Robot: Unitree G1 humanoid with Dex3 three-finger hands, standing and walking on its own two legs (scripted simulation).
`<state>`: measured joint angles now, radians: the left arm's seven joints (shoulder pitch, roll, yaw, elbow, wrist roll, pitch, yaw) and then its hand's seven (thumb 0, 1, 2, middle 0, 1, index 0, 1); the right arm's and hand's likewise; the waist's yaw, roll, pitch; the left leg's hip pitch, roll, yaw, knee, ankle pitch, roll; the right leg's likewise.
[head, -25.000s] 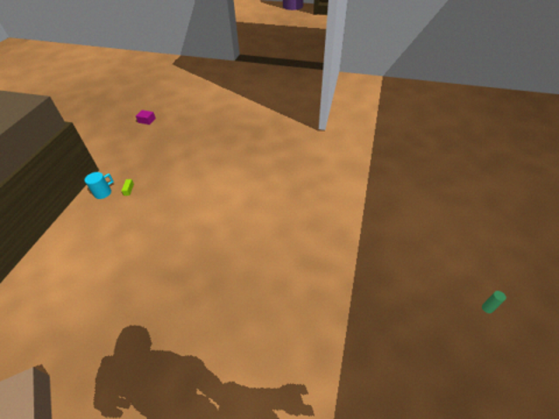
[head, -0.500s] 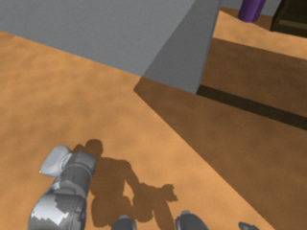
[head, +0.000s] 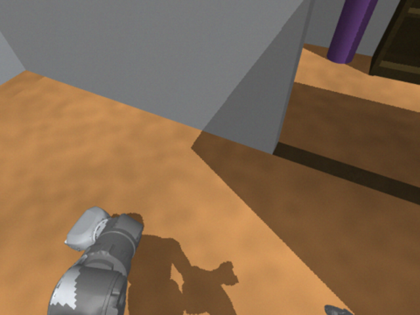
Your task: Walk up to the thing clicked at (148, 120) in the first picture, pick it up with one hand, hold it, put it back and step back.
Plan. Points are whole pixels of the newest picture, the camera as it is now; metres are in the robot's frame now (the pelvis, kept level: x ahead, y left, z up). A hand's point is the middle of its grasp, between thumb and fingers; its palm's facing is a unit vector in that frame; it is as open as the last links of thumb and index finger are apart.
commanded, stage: hold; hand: left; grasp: from above
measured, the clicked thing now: (110, 246) +0.32 +0.24 -0.10
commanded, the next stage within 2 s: crouch in 1.70 s
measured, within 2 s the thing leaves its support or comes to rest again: neither
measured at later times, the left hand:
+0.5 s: hand (109, 225) +0.33 +0.22 -0.04, palm faces -0.16 -0.43 -0.89, open 10.9 cm
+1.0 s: hand (106, 223) +0.33 +0.22 -0.02, palm faces -0.15 -0.43 -0.89, open 10.9 cm
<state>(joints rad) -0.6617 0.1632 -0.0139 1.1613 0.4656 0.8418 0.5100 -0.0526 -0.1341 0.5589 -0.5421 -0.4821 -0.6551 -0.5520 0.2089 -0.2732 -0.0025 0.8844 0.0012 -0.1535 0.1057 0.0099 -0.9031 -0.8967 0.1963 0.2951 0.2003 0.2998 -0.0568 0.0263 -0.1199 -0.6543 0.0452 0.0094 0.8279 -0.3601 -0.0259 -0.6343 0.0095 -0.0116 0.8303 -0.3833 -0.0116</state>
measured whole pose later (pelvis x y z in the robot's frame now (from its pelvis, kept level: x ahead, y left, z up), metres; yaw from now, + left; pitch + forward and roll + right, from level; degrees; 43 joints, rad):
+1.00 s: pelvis +0.03 +0.00 +0.02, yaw +0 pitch +6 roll +1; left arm -0.64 0.12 -0.07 1.05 0.44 0.94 0.47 -0.05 -0.14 0.59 -0.55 -0.46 -0.67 -0.53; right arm 0.15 -0.28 0.01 0.84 0.02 -0.10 0.12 0.01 -0.90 -0.90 0.20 0.29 0.20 0.30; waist -0.02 0.04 -0.10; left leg -0.42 0.03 0.01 0.63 -0.31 -0.03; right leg -0.41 0.00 -0.01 0.65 -0.35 -0.02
